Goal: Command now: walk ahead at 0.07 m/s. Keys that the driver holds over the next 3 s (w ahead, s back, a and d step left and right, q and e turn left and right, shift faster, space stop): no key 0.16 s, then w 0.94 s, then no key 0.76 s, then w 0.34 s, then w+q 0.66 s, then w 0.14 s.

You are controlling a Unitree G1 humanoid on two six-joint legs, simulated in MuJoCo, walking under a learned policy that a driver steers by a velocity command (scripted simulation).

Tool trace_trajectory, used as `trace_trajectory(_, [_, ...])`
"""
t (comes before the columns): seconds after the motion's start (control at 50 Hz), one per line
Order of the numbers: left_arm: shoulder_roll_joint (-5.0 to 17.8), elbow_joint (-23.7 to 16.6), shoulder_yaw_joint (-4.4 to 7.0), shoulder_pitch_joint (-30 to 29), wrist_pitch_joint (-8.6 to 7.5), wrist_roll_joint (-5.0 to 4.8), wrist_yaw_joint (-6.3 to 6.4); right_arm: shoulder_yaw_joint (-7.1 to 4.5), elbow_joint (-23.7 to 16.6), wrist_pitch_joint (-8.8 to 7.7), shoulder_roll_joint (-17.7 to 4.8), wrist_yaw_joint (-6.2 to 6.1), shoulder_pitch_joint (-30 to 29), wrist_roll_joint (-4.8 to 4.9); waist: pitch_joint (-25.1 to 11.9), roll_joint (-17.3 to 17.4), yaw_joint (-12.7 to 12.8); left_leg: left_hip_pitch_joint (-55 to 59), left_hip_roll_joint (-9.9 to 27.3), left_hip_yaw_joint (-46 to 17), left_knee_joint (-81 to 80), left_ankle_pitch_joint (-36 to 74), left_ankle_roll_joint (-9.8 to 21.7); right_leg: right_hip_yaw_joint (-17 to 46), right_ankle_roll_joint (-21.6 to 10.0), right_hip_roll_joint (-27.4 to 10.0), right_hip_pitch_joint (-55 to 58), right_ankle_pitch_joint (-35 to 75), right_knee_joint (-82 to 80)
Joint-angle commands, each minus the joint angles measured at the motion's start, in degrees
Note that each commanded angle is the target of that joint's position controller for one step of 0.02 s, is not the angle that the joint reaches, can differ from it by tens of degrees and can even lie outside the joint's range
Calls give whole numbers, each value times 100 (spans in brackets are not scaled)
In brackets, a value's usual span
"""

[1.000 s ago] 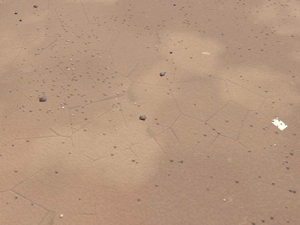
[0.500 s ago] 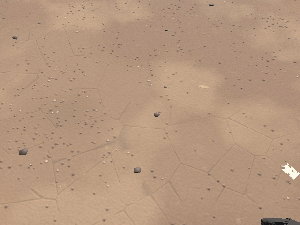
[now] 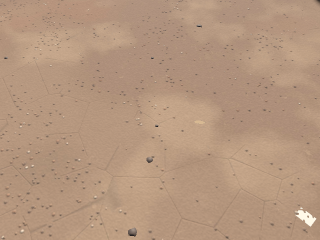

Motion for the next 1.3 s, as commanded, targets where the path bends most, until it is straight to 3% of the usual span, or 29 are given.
trace_trajectory(0.02, [747, -255, 211, -65, -4, -40, 19, -57, -59, -31, -472, -26, 578, -51, -622, -602, -198, -491, 438, -299, -328, -5, -71, 513, -639, -513, 1343, 1528, -87])
trace_trajectory(0.08, [576, -184, 171, -124, -39, -6, -62, -83, -68, 139, -642, -95, 76, -7, -259, -279, 19, -459, 468, -300, -218, 402, -100, 316, -394, -194, 1020, 1370, -82])
trace_trajectory(0.16, [616, 41, 182, -64, -130, -39, -64, -96, 53, 203, -703, -138, 87, 14, -417, -182, 12, -148, 553, -342, -89, 1057, -106, 260, -426, -164, 1138, 2046, 84])
trace_trajectory(0.2, [621, 196, 194, 23, -109, -79, -55, -105, 178, 238, -676, -151, 178, 57, -484, -113, 5, -146, 432, -211, -52, 111, -61, 125, -475, -14, 1141, 896, 120])
trace_trajectory(0.24, [699, 268, 236, 63, -90, -134, -50, -134, 205, 256, -703, -155, 144, 107, -107, 21, 38, -541, 401, -245, 12, -1302, 110, 142, -613, 72, 783, -1066, 112])
trace_trajectory(0.3, [669, 305, 233, 108, -269, -193, -68, -129, 198, 68, -644, -160, 233, 178, 518, 20, 28, -896, 560, -523, 123, -1913, 344, 503, -830, -61, 232, -2192, -30])
trace_trajectory(0.38, [735, 390, 276, 345, -562, -242, -191, -166, 239, -246, -705, -84, 438, 180, 197, -126, 27, -903, 536, -566, 711, -813, 412, 943, -1126, -287, 645, -639, 265])
trace_trajectory(0.44, [998, 631, 391, 1244, -621, -240, -228, -142, 147, -355, -578, 10, 186, 162, -425, -543, 368, -1701, 208, -164, 2032, 694, 109, 1926, -1633, -814, 2027, 567, 60])
trace_trajectory(0.48, [1052, 859, 400, 1963, -627, -204, -215, -99, -226, -389, -529, 49, -626, 227, -237, -1172, 807, -3485, 208, -393, 3790, -2237, 74, 3355, -2217, -1852, 2972, 842, -722])
trace_trajectory(0.52, [775, 753, 268, 1506, -627, -197, -167, -73, -444, -361, -540, 84, -918, 331, 75, -538, 584, -3934, 886, -766, 3736, -2451, 243, 2963, -1803, -1952, 2550, 332, -794])
trace_trajectory(0.54, [839, 618, 256, 1043, -569, -220, -147, -70, -454, -354, -545, 107, -835, 326, 228, -413, 386, -3397, 1029, -648, 2888, -2235, 235, 2425, -1508, -1778, 1869, -28, -1061])
trace_trajectory(0.6, [1238, 430, 350, 189, -339, -211, -125, -147, 238, -264, -447, 121, 634, 212, -49, -681, -412, 385, 274, 261, 1090, 742, -67, 552, -883, -601, -548, -761, -1165])
trace_trajectory(0.64, [826, 456, 227, 235, -368, -139, -128, -333, 554, -99, -724, 28, 1522, 158, -186, -289, -794, 1442, 86, 387, 1029, 503, -163, 3, -627, -234, -1062, -559, -167])
trace_trajectory(0.66, [388, 391, 108, 193, -406, -83, -127, -432, 582, -93, -1069, -42, 1983, 92, -206, 915, -964, 1619, 1012, -1009, 214, -298, 167, -402, -275, 116, -1459, -758, 1666])
trace_trajectory(0.68, [42, 242, 45, 485, -488, -85, -73, -444, 497, -132, -1546, -30, 2244, 73, -469, 2139, -739, 1838, 2368, -4038, -1151, -1349, 1027, -207, -61, 712, -2301, -2431, 3459])
trace_trajectory(0.7, [223, 210, 97, 652, -552, -326, -63, -387, 383, -208, -1481, 12, 1745, 42, -250, 1771, -462, 1486, 2711, -5169, -1776, -3092, 1358, 319, -205, 413, -2848, -2313, 4440])
trace_trajectory(0.72, [508, 129, 140, 339, -604, -421, -74, -317, 206, -292, -1202, 33, 1163, 85, 372, 1262, -325, 1049, 2635, -4663, -1783, -3308, 1207, 287, -418, 36, -3284, -1721, 4635])
trace_trajectory(0.74, [634, 178, 175, 211, -608, -336, -61, -253, 124, -340, -978, 62, 787, 72, 593, 836, -221, 678, 2331, -3747, -1649, -2487, 1002, 184, -508, -199, -3157, -1114, 4429])
trace_trajectory(0.76, [642, 260, 208, 260, -595, -207, -38, -219, 58, -360, -873, 95, 549, 23, 538, 675, -90, 409, 1982, -3014, -1621, -1621, 793, 192, -543, -339, -2787, -659, 4066])
trace_trajectory(0.82, [546, 356, 238, 310, -528, -168, -97, -161, 168, -358, -625, 37, 801, 20, 309, 799, -8, 491, 1559, -1855, -1766, 45, 662, 26, -442, -399, -2247, 102, 3283])
trace_trajectory(0.88, [411, 191, 214, -261, -500, -120, -124, -189, 294, -326, -741, -76, 1185, 46, 298, 473, -109, 888, 1571, -1439, -1817, 1187, 756, -73, -262, -340, -2576, 605, 2409])
trace_trajectory(1.08, [248, -346, 12, -1976, -609, -220, -439, -246, 577, -159, -785, -185, 1929, 122, 721, 487, -474, 1591, 1704, -751, -1770, 1976, 772, -378, -303, -23, -2258, 1345, 247])
trace_trajectory(1.14, [447, -331, 69, -1722, -669, -173, -506, -304, 551, -80, -914, -209, 1797, 87, 435, 707, -161, 1902, 1703, -614, -976, 4159, 579, -557, -543, 294, -1436, 906, -50])
trace_trajectory(1.18, [846, 116, 265, -283, -699, -112, -455, -309, 466, -16, -959, -213, 1603, 67, -531, 866, 582, 1695, 1351, -406, 674, 5794, 248, -739, -837, 591, 529, 1500, -283])
trace_trajectory(1.2, [1142, 373, 330, 690, -692, 21, -387, -252, 305, -45, -832, -199, 1550, -5, -1356, 598, 879, 359, 1095, -389, 2087, 4378, 39, 33, -1174, -241, 2554, 3095, 254])
trace_trajectory(1.22, [1504, 504, 350, 1079, -625, 114, -352, -24, 331, -132, -69, -121, 2411, -65, -2446, -1034, 484, -1850, 7, -296, 4614, -1031, -394, 2356, -2370, -2129, 4861, 4957, 471])
trace_trajectory(1.24, [1045, 572, 253, 1271, -556, 11, -362, -125, 582, -234, -470, -89, 2512, 117, -3132, -698, 714, -2061, -126, -1332, 5516, -2362, -389, 3083, -2572, -2216, 4770, 4515, 71])
trace_trajectory(1.26, [896, 477, 185, 590, -523, -80, -345, -237, 336, -270, -803, -93, 1816, 287, -2047, -579, 613, -2388, 264, -1210, 5490, -2087, -351, 2088, -2255, -1913, 3721, 4210, -203])
trace_trajectory(1.3, [485, 405, 41, -277, -555, -61, -322, -277, 167, -186, -738, -215, 1090, 203, -776, 46, 248, -2168, 702, -765, 4731, -1418, -426, 1048, -1842, -1364, 1768, 3912, -746])
Next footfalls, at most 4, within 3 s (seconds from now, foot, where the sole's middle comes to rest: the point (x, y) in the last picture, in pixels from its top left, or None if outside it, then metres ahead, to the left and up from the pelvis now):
0.66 left None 0.21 0.16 -0.77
1.20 right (179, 222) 0.58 -0.06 -0.77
1.56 left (122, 221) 0.59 0.19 -0.77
2.54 left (128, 153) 0.94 0.18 -0.77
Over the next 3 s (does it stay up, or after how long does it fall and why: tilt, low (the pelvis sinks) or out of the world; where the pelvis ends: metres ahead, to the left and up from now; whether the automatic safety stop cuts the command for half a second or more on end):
stays up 1.02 0.11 0.00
